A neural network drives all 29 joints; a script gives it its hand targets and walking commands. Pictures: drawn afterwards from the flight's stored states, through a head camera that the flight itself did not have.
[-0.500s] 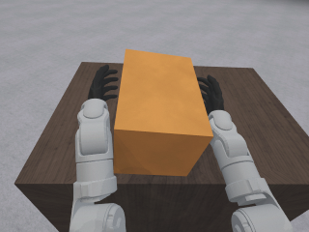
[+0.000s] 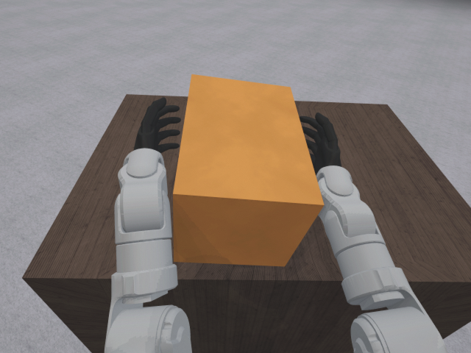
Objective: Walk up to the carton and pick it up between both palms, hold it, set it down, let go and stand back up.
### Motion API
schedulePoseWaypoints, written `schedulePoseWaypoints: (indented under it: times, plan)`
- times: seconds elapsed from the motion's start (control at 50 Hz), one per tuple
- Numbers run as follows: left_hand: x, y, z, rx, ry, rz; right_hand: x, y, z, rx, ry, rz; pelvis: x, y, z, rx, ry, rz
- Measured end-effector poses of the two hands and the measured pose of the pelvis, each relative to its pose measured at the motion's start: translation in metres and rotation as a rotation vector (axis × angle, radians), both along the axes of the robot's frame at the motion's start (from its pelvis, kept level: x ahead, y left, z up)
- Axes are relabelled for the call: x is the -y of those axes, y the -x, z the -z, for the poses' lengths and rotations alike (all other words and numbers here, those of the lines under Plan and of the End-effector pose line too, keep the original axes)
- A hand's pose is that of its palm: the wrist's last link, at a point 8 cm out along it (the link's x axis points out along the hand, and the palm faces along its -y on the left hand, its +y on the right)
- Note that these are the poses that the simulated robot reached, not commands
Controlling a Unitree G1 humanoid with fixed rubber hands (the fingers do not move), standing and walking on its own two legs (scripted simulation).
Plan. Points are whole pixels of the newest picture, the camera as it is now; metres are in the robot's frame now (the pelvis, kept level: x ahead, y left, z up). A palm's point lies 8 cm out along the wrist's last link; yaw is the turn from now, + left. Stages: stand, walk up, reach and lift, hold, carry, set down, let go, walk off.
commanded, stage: hold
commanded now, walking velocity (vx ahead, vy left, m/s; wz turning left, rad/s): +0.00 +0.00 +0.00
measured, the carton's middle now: (236, 167) +0.39 +0.01 +0.14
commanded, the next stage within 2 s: set down in 0.34 s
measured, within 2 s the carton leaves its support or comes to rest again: neither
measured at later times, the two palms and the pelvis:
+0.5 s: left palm (144, 144) +0.36 +0.15 +0.21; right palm (322, 156) +0.36 -0.13 +0.19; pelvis +0.00 +0.00 +0.00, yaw +0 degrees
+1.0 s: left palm (158, 171) +0.38 +0.14 +0.14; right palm (315, 160) +0.39 -0.13 +0.15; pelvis +0.02 -0.01 +0.00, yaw +0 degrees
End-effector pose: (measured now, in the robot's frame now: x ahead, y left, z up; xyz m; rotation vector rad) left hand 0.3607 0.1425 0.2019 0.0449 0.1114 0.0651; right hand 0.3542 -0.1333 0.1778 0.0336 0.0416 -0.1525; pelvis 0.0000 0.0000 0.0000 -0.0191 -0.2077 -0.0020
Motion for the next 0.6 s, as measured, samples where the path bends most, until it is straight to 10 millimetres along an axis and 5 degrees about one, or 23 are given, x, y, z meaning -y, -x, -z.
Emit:
schedulePoseWaypoints:
  times: [0.36,0.6]
  plan:
    - [-0.002,-0.002,0.002,0.001,-0.003,0.002,-0.002,-0.002,0.001,0.004,-0.003,0.001,-0.003,-0.005,0.000,0.002,0.003,0.002]
    - [-0.011,-0.001,-0.018,0.095,-0.018,-0.031,-0.011,-0.012,-0.017,0.107,0.014,-0.030,-0.003,-0.004,0.000,-0.022,-0.002,0.003]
